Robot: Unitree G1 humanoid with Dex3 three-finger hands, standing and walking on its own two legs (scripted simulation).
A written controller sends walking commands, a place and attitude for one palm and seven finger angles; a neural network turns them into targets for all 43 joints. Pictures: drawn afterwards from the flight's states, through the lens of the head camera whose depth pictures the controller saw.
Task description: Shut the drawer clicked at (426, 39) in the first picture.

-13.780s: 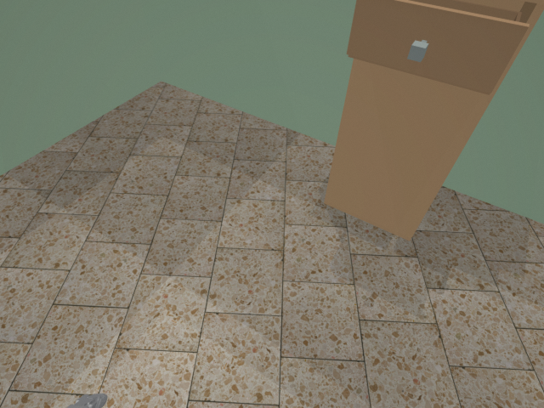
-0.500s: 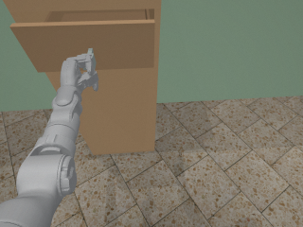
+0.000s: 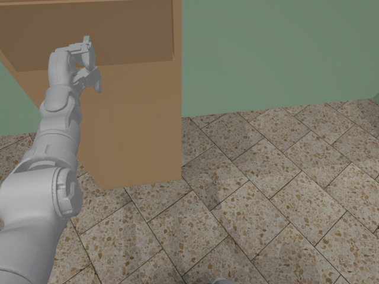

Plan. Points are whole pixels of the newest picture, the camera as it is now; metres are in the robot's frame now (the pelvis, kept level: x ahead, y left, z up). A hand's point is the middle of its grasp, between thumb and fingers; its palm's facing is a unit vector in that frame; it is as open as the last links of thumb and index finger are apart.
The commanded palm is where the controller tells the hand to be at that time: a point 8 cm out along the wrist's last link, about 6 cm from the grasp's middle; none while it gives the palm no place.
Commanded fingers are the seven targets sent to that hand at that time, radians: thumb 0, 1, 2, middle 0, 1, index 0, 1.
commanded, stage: push the drawer shut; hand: left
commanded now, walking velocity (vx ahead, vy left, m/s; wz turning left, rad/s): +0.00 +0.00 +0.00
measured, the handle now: (86, 48) +0.60 +0.19 +0.14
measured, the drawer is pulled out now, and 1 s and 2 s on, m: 0.01 0.00 0.00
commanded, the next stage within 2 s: pull the fist back off the drawer in 0.34 s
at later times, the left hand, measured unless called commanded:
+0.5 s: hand (92, 67) +0.53 +0.16 +0.15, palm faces +0.08 -1.00 -0.01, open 2.9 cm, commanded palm +0.53 +0.20 +0.14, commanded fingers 0.00 0.90 0.90 -1.40 -1.60 -1.40 -1.60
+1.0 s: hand (100, 75) +0.51 +0.15 +0.14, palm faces +0.06 -1.00 +0.01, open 3.2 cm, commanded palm +0.47 +0.20 +0.14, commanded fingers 0.00 0.90 0.90 -1.40 -1.60 -1.40 -1.60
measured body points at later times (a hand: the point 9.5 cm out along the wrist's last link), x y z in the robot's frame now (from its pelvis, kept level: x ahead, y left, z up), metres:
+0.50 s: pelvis -0.01 +0.00 -0.01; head +0.09 +0.01 +0.43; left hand +0.52 +0.22 +0.15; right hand -0.03 -0.26 -0.12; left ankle -0.01 +0.11 -0.72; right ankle +0.00 -0.11 -0.72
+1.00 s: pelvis +0.00 +0.01 +0.00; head +0.08 +0.00 +0.44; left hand +0.51 +0.20 +0.14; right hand -0.03 -0.25 -0.12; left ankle -0.01 +0.11 -0.72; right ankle +0.00 -0.11 -0.72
